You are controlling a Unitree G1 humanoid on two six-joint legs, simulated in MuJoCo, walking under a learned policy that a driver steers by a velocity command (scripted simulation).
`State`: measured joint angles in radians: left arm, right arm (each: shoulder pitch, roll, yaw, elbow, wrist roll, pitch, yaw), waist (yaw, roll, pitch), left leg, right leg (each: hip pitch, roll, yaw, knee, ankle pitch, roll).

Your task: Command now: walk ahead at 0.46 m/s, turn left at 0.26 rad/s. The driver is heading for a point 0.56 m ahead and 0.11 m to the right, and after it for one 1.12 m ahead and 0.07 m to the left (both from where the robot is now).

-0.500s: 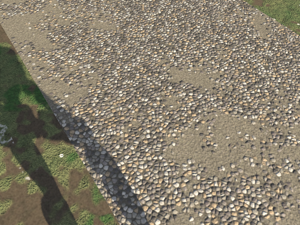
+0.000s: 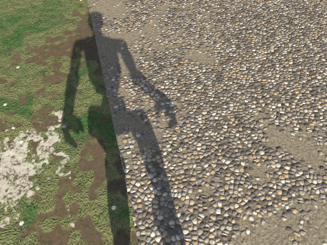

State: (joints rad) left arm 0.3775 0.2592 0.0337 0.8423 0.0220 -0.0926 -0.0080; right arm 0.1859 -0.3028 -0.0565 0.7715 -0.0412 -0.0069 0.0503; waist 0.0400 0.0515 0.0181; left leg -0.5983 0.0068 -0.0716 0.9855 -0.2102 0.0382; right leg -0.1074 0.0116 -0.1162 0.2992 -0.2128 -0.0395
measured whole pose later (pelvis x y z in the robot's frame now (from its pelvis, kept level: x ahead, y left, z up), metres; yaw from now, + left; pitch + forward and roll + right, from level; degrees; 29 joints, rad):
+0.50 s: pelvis +0.14 +0.03 -0.01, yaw +2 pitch -1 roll +0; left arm 0.25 0.21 0.02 0.94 0.02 0.03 0.03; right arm 0.22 -0.18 0.00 0.93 -0.02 -0.03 -0.01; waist 0.00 -0.03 0.04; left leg -0.28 -0.06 0.06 0.41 -0.13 0.08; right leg -0.31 -0.04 0.00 0.65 -0.34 0.00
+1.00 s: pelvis +0.17 +0.01 +0.00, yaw +2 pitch -2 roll +0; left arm 0.29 0.15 0.00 1.10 0.01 -0.01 0.04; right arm 0.28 -0.16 -0.01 1.13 -0.01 0.00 -0.04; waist 0.00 0.00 0.02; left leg -0.20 -0.03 0.03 0.38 -0.16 0.03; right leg -0.13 0.01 -0.02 0.40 -0.24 -0.02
